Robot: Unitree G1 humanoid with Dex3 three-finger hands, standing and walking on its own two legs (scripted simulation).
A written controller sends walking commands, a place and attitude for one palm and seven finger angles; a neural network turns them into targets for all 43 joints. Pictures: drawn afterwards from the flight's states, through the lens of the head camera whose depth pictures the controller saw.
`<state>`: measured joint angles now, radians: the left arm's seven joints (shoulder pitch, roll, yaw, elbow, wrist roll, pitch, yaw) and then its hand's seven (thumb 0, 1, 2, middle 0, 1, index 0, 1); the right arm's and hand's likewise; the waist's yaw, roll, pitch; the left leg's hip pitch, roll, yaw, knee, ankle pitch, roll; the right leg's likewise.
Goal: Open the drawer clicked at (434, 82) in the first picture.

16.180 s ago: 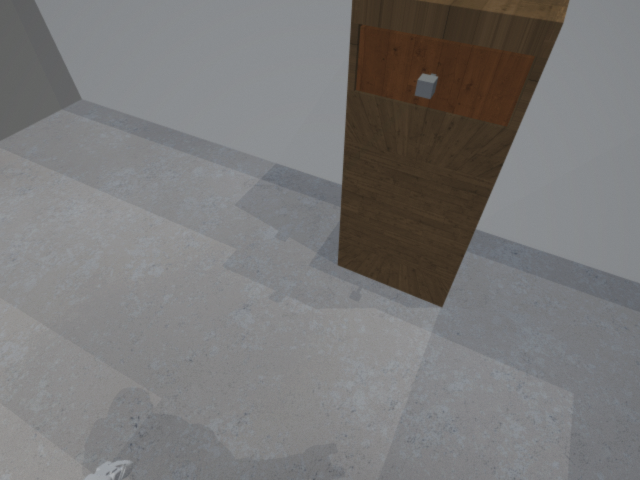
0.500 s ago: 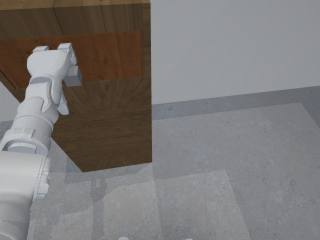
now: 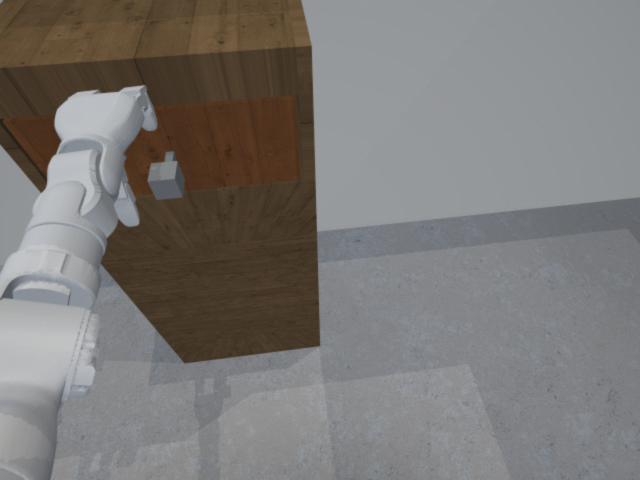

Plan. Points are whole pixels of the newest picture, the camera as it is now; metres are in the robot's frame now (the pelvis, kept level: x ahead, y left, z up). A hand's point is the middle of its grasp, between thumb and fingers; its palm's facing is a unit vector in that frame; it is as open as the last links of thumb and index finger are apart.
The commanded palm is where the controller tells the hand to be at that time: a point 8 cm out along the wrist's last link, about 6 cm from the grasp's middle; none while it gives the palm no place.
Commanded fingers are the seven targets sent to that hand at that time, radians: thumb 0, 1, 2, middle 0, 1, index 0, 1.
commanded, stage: lift the fingers back up to retry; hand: left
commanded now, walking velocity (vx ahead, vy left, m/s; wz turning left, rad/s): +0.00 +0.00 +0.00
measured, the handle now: (168, 171) +0.53 +0.20 +0.08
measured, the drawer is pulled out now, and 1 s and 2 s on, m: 0.00 0.00 0.00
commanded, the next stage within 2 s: re-aim the fingers above the handle in 0.16 s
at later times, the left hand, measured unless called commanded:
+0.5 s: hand (136, 160) +0.49 +0.22 +0.14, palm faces +0.00 -0.03 -1.00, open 13.6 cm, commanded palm +0.47 +0.23 +0.21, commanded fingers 0.00 -0.50 0.30 -0.30 -1.20 -0.30 -1.20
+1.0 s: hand (148, 160) +0.49 +0.20 +0.14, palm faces -0.02 -0.02 -1.00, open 13.8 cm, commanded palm +0.47 +0.22 +0.21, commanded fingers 0.00 -0.50 0.30 -0.30 -1.20 -0.30 -1.20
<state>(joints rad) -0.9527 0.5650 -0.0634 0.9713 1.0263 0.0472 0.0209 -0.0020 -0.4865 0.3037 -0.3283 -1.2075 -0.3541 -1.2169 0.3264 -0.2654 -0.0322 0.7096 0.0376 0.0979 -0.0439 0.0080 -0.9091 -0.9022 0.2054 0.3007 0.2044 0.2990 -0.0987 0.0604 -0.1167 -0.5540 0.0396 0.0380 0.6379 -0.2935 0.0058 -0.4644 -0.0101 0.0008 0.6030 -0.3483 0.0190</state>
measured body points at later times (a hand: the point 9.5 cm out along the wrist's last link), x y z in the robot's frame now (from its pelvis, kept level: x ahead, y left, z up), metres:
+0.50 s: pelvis +0.01 -0.01 +0.00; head +0.06 -0.02 +0.45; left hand +0.49 +0.22 +0.19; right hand +0.05 -0.28 -0.13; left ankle +0.00 +0.12 -0.72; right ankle -0.04 -0.14 -0.72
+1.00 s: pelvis +0.00 -0.01 +0.00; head +0.05 -0.02 +0.45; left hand +0.48 +0.20 +0.19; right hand +0.04 -0.29 -0.13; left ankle +0.00 +0.12 -0.72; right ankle -0.04 -0.14 -0.72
